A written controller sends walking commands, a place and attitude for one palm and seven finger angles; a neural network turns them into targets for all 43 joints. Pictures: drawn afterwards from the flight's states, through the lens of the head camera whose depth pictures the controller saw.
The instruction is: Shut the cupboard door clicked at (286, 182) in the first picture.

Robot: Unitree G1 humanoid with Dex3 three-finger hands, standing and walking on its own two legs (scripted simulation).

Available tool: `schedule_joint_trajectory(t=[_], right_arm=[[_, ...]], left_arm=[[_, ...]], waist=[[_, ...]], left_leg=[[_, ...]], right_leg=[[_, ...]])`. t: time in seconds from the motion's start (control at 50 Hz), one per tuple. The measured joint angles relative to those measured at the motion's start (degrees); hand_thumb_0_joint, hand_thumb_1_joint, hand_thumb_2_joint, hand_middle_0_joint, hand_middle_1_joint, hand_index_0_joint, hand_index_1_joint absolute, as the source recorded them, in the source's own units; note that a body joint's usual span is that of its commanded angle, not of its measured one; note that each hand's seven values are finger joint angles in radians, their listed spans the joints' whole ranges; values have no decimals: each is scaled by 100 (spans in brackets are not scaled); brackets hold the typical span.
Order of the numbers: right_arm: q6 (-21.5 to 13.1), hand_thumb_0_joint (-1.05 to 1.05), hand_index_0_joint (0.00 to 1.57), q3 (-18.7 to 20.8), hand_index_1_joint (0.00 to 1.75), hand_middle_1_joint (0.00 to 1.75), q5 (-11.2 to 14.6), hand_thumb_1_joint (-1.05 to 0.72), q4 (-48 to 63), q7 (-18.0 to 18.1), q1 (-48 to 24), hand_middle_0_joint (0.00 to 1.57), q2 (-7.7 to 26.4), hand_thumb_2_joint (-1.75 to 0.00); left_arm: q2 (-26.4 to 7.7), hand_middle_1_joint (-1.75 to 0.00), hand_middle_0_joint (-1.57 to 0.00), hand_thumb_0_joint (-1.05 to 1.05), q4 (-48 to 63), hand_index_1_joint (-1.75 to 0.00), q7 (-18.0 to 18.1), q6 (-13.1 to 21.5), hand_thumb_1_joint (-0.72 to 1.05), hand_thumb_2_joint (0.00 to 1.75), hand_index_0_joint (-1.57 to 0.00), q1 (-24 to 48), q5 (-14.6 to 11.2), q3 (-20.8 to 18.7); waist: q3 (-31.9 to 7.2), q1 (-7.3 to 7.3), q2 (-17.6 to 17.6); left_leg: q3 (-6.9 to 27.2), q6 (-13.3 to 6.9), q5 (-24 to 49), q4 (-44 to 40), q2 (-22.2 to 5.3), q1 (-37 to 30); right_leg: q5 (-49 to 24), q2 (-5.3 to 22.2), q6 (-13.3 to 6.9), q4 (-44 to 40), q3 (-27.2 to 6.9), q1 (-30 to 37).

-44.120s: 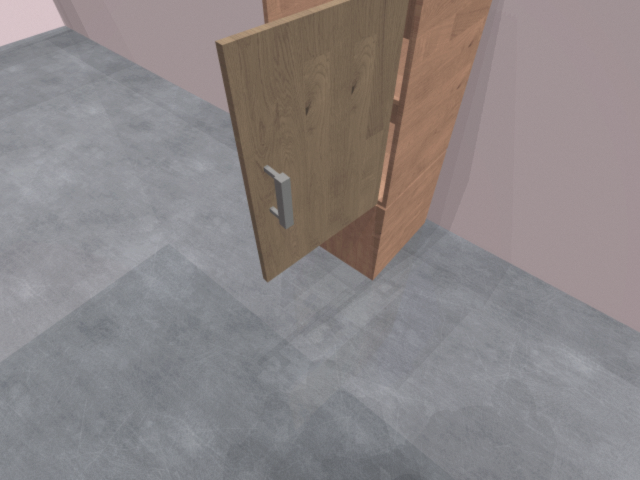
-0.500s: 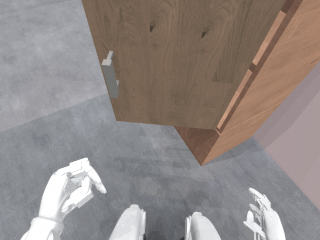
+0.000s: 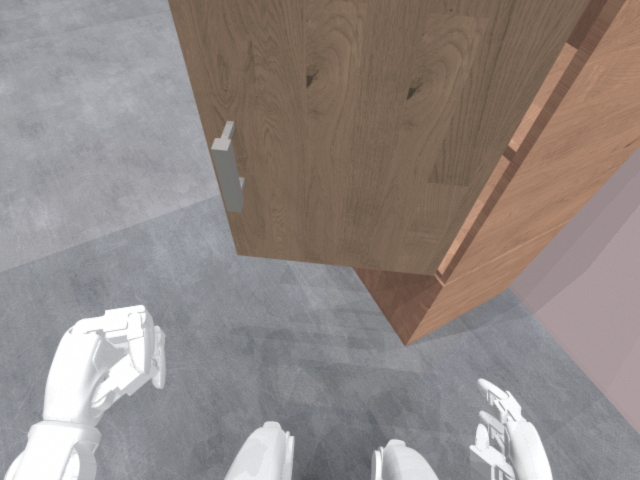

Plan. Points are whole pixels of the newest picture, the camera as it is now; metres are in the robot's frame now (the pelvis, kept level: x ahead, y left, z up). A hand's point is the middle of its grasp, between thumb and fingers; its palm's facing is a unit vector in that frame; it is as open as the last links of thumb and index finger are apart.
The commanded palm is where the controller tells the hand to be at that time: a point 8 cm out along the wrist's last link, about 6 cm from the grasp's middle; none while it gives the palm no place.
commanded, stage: raise the hand and make a fist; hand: left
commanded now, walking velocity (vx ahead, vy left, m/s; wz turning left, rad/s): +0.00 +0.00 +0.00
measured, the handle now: (232, 168) +0.52 +0.18 +0.05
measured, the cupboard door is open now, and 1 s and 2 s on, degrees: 56 56 56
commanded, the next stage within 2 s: bring the fist close to the handle in 0.34 s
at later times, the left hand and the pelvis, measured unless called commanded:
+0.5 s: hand (187, 385) +0.21 +0.16 +0.04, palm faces -0.06 -1.00 -0.03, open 3.1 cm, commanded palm +0.21 +0.22 +0.05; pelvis -0.01 -0.02 +0.00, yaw +0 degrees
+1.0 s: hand (221, 276) +0.33 +0.15 +0.06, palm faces -0.03 -1.00 -0.04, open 3.1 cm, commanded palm +0.31 +0.20 +0.05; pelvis +0.00 -0.02 +0.01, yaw +0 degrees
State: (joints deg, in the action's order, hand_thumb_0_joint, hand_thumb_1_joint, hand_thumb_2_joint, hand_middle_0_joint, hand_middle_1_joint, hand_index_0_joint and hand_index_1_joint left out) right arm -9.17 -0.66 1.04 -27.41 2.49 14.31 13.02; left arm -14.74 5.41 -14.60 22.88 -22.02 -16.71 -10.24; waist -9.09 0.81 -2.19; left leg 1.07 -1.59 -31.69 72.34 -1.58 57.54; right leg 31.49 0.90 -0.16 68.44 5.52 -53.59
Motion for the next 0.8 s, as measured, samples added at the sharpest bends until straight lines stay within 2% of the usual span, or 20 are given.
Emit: schedule_joint_trajectory(t=[0.16,0.32,0.48,0.54,0.6,0.64,0.72,0.8], right_arm=[[32,2,21,34,30,30,71,-90,13,48,99,20,89,-90],[-21,2,20,91,30,30,32,-90,-41,46,61,20,91,-90],[35,2,21,48,30,30,89,-90,59,76,-22,20,82,-90],[-42,2,21,27,30,30,59,-90,42,123,-25,20,91,-90],[-99,2,21,0,30,30,42,-90,-63,125,-79,20,113,-90],[-96,2,21,-23,30,30,53,-90,-139,117,-116,20,119,-90],[-23,2,21,-60,30,30,89,-90,-209,99,-122,20,125,-90],[60,2,21,-57,30,30,97,-90,-229,94,-26,20,111,-90]], left_arm=[[58,-150,-130,1,-540,-150,-250,-372,90,90,-129,16,20,210],[80,-150,-130,2,-287,-150,-42,181,90,90,-130,28,-48,76],[88,-150,-130,1,-520,-150,-237,-216,90,90,-130,-27,20,284],[57,-150,-130,2,-519,-150,-136,-74,90,90,-130,153,48,295],[67,-150,-130,2,-642,-150,-19,134,90,90,-130,608,39,229],[74,-150,-130,2,-832,-150,-11,142,90,90,-130,983,41,192],[46,-150,-130,1,-1280,-150,-84,-250,90,90,-130,1590,129,238],[25,-150,-130,2,-1563,-150,-27,-612,90,90,-130,1883,209,270]], waist=[[-13,-86,-36],[-27,-55,20],[-27,-37,-44],[-12,-6,-45],[-5,8,-52],[-2,2,-48],[26,-66,-66],[39,-158,-62]], left_leg=[[-79,12,72,-132,1,-60],[-18,85,47,-14,-26,22],[-23,104,77,-53,-30,-10],[8,119,71,-5,-32,39],[47,131,56,94,-28,153],[57,135,50,142,-27,222],[42,130,71,113,-33,248],[-39,115,125,-77,-40,120]], right_leg=[[-39,4,-16,-32,-78,-16],[17,-23,-92,112,-24,-99],[6,-28,-111,108,-31,-87],[16,-31,-127,148,-2,-122],[41,-27,-142,238,35,-217],[52,-25,-147,288,43,-284],[25,-31,-145,263,27,-321],[-43,-40,-125,107,-52,-241]])
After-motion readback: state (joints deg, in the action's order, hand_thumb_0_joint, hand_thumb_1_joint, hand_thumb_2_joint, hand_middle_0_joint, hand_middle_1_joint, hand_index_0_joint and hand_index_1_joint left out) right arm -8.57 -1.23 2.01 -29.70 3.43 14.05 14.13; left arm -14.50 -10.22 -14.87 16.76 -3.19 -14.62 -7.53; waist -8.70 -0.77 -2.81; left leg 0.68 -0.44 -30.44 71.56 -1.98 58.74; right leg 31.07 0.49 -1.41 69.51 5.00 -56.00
